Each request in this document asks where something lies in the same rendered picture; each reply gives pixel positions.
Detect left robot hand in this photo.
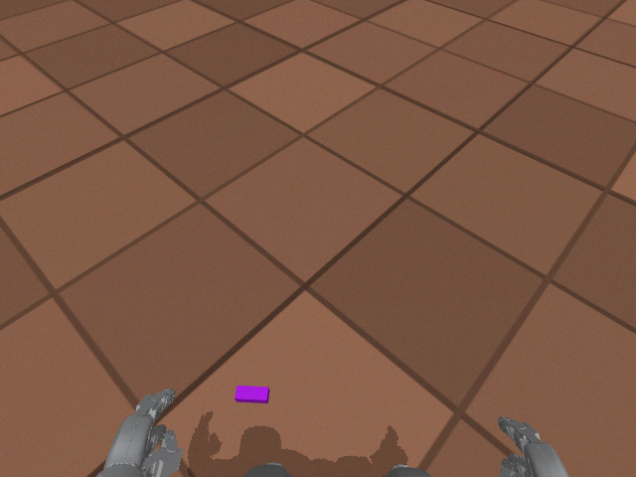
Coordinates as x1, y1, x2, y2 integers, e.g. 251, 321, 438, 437
103, 389, 183, 477

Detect small box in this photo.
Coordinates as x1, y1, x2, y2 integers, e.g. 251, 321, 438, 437
235, 386, 269, 403

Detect right robot hand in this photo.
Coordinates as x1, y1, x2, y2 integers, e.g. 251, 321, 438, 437
495, 416, 569, 477

